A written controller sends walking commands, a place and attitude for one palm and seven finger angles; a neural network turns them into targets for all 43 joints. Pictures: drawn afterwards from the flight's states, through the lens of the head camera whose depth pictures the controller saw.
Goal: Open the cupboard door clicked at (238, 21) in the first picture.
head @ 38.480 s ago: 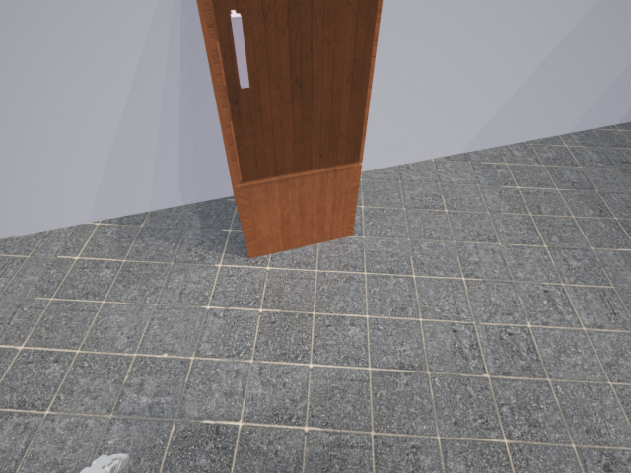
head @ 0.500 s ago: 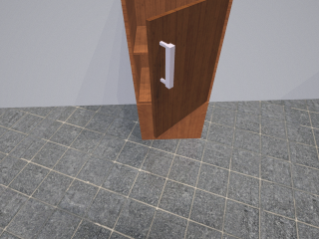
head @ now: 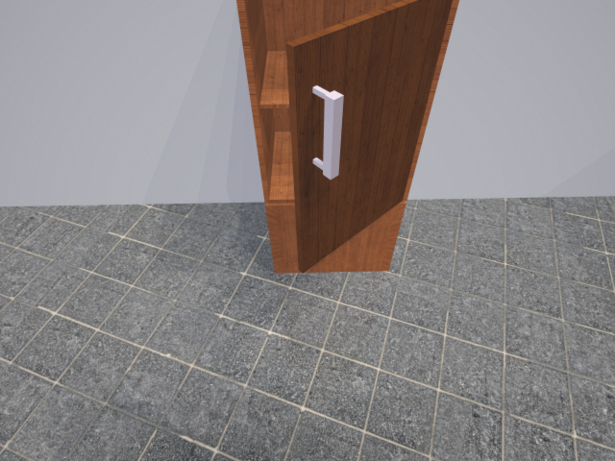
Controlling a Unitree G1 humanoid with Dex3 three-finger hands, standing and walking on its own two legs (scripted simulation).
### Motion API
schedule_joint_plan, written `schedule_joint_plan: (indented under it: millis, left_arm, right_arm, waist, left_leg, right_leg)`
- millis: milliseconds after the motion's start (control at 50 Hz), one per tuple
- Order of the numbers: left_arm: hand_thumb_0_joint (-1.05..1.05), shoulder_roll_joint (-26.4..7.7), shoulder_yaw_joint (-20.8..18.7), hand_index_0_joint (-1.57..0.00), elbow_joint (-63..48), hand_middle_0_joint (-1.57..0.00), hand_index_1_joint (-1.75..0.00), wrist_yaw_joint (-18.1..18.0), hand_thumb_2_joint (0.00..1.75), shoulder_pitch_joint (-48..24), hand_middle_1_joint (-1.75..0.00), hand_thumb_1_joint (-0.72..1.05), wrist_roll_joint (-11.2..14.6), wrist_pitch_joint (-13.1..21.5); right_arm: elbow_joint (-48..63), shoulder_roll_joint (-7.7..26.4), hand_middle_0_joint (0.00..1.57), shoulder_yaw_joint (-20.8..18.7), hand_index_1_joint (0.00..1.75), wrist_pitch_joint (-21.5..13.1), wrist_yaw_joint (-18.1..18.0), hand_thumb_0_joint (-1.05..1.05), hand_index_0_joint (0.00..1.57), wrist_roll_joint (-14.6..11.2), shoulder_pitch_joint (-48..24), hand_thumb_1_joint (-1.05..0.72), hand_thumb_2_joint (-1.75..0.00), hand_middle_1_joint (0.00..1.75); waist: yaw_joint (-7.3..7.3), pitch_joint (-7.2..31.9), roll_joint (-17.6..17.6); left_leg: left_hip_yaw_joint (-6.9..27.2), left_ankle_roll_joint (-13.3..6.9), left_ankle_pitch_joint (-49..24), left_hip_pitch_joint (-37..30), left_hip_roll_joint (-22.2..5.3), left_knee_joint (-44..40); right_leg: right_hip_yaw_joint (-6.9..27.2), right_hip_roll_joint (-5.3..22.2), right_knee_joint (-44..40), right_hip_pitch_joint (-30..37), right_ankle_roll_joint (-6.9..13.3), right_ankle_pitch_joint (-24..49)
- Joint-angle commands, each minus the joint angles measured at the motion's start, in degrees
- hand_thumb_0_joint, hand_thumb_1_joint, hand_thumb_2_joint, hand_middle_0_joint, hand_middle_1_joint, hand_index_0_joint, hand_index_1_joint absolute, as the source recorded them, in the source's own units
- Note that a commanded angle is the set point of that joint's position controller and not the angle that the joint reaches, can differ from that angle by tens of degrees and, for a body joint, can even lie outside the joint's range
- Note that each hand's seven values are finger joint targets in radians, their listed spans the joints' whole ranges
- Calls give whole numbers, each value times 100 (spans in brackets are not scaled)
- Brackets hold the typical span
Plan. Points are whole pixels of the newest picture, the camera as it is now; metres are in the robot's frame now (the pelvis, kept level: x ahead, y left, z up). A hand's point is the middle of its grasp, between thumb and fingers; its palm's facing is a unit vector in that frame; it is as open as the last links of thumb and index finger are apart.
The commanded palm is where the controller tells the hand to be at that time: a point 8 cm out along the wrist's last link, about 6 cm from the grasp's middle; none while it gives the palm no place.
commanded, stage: look to check the result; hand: left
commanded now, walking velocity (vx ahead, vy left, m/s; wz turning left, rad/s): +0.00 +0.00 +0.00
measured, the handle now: (324, 134) +0.64 +0.01 +0.08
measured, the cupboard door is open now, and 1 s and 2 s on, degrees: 41 41 41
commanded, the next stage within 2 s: walk to a spot facing it in 0.44 s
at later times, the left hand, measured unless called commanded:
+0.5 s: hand out of the picture +0.03 +0.17 -0.17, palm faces +0.04 -0.98 -0.21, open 7.4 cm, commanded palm none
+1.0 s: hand out of the picture +0.07 +0.17 -0.18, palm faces -0.11 -0.97 -0.23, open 7.4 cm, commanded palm none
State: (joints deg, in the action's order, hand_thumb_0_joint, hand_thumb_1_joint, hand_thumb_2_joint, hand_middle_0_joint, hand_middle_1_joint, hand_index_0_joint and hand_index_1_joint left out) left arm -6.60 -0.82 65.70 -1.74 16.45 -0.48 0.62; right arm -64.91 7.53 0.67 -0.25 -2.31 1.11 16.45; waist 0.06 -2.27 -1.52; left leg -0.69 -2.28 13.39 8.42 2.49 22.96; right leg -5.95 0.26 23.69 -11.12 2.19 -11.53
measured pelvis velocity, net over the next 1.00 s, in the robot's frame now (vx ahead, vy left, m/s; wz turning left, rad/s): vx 0.00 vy -0.01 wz -0.17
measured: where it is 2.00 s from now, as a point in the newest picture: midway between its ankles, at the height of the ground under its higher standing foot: outside the picture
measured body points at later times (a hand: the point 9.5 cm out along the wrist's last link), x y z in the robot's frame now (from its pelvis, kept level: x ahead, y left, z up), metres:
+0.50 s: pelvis +0.02 -0.01 +0.00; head +0.03 -0.02 +0.45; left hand +0.03 +0.22 -0.15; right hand +0.02 -0.23 -0.17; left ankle -0.01 +0.09 -0.74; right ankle +0.02 -0.09 -0.74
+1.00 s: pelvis +0.00 -0.01 -0.01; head +0.05 -0.03 +0.43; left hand +0.08 +0.22 -0.16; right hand -0.01 -0.26 -0.17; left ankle -0.01 +0.09 -0.74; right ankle -0.01 -0.10 -0.72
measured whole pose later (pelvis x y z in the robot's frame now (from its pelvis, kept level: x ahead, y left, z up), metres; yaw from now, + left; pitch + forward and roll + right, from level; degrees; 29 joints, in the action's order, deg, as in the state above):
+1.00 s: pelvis +0.00 -0.01 -0.01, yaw -10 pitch +0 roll +1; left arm -10.3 -4.7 58.7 0.6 11.3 -1.6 -3.8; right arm -59.0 10.9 -2.2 1.2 -3.3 1.7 12.7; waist -0.5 -5.9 -0.4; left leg -9.8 -1.5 19.5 10.5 -1.4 30.3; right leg 0.0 -2.1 47.3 -21.8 0.9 -24.0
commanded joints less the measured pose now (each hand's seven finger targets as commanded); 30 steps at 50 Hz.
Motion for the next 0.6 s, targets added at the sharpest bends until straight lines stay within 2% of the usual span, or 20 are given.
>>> schedule_joint_plan:
  millis: [0,120,380,460,480,540,580]
  left_arm:
    - [0,-619,-108,-20,-138,-20,-30,-57,90,370,-30,90,20,81]
    - [0,-637,-108,-20,-120,-20,-30,-51,90,302,-30,90,22,78]
    - [0,-820,-133,-20,-164,-20,-30,-41,90,142,-30,90,31,116]
    - [0,-881,-129,-20,-180,-20,-30,-39,90,85,-30,90,29,126]
    - [0,-888,-126,-20,-180,-20,-30,-36,90,60,-30,90,33,123]
    - [0,-918,-126,-20,-187,-20,-30,-34,90,25,-30,90,33,118]
    - [0,-760,-121,-20,-191,-20,-30,-38,90,74,-30,90,29,64]
  right_arm:
    - [66,505,20,-82,30,-43,-10,0,20,-13,432,-90,-90,30]
    - [23,553,20,-75,30,-51,-15,0,20,-1,332,-90,-90,30]
    - [6,760,20,-95,30,-81,-27,0,20,-10,177,-90,-90,30]
    - [4,784,20,-104,30,-70,-21,0,20,-10,123,-90,-90,30]
    - [-7,814,20,-100,30,-65,-19,0,20,-6,107,-90,-90,30]
    - [-13,804,20,-90,30,-64,-16,0,20,-5,88,-90,-90,30]
    - [-24,645,20,-80,30,-26,-38,0,20,3,143,-90,-90,30]
  waist:
    - [27,-162,156]
    - [27,-244,90]
    - [25,-2,168]
    - [30,-73,239]
    - [31,-108,165]
    - [21,-100,144]
    - [42,-87,143]
  left_leg:
    - [638,-42,-675,434,-718,-489]
    - [625,-26,-782,388,-724,-533]
    - [588,-21,-1152,141,-760,-529]
    - [574,-8,-1100,149,-753,-541]
    - [569,1,-1057,155,-753,-556]
    - [561,4,-1088,149,-764,-568]
    - [431,48,-1065,54,-803,-458]
  right_leg:
    - [745,613,-477,289,84,340]
    - [742,624,-479,310,80,446]
    - [765,673,-481,566,113,973]
    - [778,686,-526,569,112,1036]
    - [780,682,-545,552,111,969]
    - [768,687,-551,592,108,993]
    - [875,678,-498,449,96,1176]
